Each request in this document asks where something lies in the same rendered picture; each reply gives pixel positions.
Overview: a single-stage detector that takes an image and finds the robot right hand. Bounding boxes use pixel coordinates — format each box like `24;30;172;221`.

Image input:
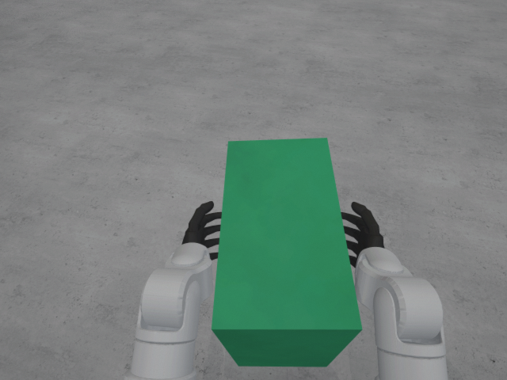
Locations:
341;202;384;268

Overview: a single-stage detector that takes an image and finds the robot left hand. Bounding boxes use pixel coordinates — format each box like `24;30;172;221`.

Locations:
182;201;222;260

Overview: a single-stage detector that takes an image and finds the right robot forearm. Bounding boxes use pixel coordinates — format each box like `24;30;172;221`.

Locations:
354;247;448;380

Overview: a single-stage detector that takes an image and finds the carton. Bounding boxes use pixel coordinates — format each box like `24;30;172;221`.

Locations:
212;138;362;367

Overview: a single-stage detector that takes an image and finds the left robot forearm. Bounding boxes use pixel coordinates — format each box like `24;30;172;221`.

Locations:
124;242;213;380

